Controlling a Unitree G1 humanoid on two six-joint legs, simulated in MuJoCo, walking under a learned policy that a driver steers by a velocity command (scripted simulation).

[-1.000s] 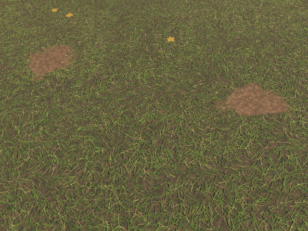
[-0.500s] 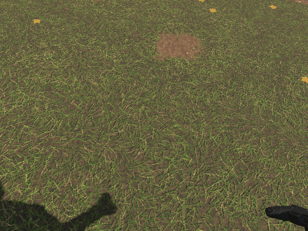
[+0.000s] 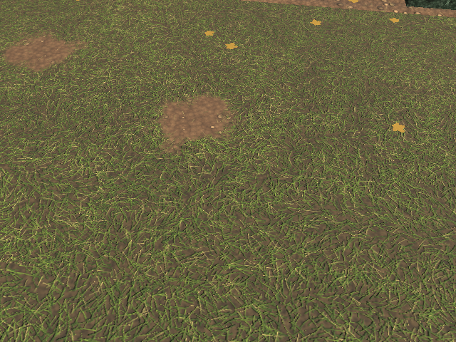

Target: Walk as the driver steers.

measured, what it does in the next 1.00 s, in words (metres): goes down, turning right: right foot 0.17 m lower, then left foot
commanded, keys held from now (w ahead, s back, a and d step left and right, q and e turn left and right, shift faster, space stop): w+e+shift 0.76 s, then w+q+shift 0.24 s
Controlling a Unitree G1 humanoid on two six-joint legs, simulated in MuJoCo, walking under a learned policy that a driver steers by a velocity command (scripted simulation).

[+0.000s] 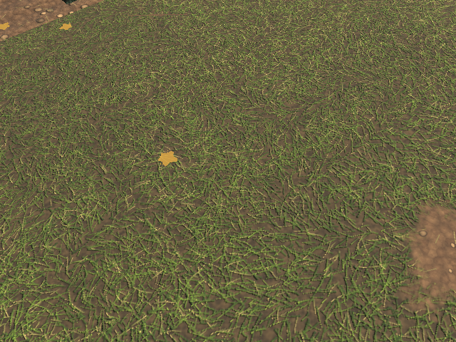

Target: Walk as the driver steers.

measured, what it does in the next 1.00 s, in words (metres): goes down, turning left: left foot, then right foot 0.17 m lower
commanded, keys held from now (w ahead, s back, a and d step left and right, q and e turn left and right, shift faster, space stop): w+q+shift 1.00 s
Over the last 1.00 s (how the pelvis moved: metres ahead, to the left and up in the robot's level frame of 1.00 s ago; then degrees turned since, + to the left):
0.77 -0.24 -0.30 -46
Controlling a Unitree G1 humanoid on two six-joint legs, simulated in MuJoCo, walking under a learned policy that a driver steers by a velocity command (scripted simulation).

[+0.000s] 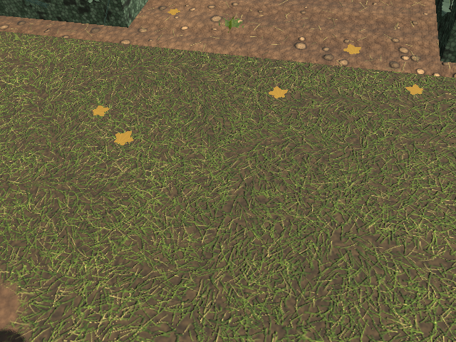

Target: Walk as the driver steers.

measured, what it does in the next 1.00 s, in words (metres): goes down, turning left: left foot, then right foot 0.17 m lower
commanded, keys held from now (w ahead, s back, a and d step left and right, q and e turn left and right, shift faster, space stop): w+q+shift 0.38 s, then w+shift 0.54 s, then e+shift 0.08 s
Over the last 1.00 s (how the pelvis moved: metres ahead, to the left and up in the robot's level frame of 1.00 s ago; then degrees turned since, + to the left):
0.93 0.21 -0.16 52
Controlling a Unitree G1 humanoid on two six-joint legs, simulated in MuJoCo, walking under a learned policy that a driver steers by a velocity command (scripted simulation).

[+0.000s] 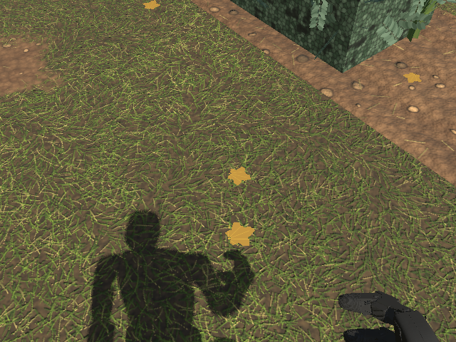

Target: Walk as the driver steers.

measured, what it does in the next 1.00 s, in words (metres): walks ahead, turning right: left foot, then right foot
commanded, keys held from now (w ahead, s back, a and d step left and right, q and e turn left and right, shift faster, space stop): e+shift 1.00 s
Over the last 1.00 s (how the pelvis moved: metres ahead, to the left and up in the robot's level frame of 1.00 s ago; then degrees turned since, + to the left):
0.84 0.08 -0.16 33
